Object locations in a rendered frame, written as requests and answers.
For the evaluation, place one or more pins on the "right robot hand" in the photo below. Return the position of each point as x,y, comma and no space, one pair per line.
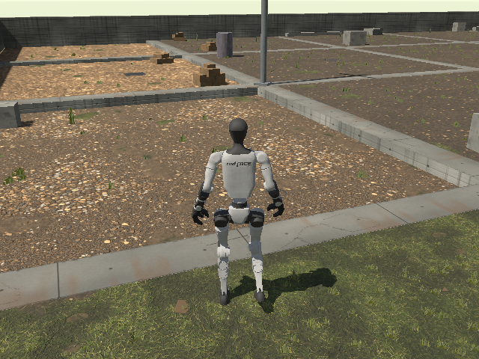
280,209

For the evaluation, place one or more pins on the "right robot foot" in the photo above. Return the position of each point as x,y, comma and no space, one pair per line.
259,296

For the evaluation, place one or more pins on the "robot right upper arm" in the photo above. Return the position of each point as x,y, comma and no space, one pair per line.
266,169

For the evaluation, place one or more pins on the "left robot hand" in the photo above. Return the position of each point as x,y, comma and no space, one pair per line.
201,214

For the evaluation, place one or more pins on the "robot left forearm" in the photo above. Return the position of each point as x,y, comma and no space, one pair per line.
201,199

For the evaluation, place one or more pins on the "robot right forearm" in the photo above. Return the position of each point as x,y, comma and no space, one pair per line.
275,195

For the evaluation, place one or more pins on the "robot right thigh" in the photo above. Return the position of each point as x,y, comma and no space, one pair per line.
256,220

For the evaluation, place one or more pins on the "robot left upper arm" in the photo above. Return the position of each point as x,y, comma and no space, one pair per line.
215,158

